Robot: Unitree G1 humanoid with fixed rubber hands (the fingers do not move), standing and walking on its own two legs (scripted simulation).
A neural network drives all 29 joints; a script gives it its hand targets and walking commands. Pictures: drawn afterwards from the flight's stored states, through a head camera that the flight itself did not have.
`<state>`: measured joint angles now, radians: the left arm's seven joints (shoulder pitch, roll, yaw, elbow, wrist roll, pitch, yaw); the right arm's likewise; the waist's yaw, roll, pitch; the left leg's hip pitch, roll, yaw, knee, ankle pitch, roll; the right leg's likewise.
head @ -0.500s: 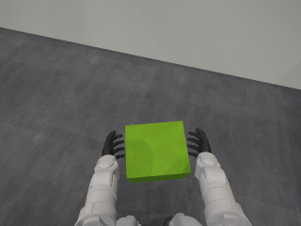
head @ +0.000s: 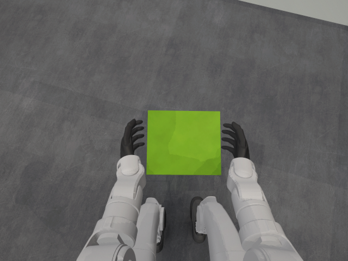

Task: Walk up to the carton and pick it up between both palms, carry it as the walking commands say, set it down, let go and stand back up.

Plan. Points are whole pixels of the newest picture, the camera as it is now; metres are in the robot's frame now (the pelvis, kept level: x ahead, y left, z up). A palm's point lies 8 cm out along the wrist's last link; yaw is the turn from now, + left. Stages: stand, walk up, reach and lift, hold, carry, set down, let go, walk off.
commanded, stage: set down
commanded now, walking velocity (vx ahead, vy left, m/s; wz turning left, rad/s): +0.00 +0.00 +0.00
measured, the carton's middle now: (182, 143) +0.39 +0.00 -0.18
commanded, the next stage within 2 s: none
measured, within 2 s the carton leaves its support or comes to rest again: neither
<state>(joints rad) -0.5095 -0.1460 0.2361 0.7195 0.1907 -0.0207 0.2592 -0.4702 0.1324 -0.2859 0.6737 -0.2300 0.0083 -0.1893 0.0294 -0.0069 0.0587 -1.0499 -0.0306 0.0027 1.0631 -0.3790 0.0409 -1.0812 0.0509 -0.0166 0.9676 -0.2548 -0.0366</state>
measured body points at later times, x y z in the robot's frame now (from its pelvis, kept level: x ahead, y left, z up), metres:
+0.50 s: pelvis +0.00 -0.01 -0.04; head +0.27 +0.00 +0.32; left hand +0.38 +0.14 -0.19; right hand +0.38 -0.13 -0.19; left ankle +0.06 +0.09 -0.66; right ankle +0.11 -0.11 -0.66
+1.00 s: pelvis -0.01 -0.01 -0.11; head +0.30 +0.00 +0.21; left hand +0.41 +0.15 -0.28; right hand +0.41 -0.13 -0.28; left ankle +0.06 +0.09 -0.66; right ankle +0.11 -0.11 -0.66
